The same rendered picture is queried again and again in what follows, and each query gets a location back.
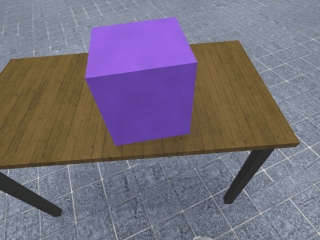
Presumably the table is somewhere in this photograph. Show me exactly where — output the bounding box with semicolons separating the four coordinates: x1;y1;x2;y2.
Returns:
0;40;300;217

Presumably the carton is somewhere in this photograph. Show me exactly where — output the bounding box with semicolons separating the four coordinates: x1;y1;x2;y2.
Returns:
85;17;198;146

